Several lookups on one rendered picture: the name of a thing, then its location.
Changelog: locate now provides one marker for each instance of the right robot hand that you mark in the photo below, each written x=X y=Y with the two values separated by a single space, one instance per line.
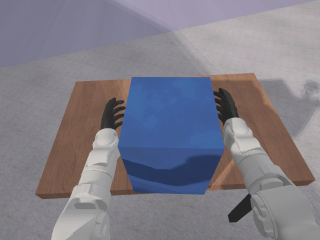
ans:
x=227 y=109

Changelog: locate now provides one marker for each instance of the table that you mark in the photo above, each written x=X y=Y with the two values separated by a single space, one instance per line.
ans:
x=82 y=121

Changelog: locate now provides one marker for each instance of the left robot upper arm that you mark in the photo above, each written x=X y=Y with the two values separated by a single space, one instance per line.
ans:
x=83 y=224

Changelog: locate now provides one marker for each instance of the carton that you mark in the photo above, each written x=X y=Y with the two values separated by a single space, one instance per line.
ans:
x=170 y=140

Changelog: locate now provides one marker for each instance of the left robot hand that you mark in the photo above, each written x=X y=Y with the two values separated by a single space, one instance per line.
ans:
x=108 y=118

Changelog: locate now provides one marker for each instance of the robot left forearm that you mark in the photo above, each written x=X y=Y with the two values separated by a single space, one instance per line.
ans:
x=93 y=189

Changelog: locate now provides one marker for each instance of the right robot upper arm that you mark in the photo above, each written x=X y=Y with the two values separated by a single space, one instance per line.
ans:
x=283 y=213

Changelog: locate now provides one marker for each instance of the robot right forearm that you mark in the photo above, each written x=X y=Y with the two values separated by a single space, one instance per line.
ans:
x=257 y=169

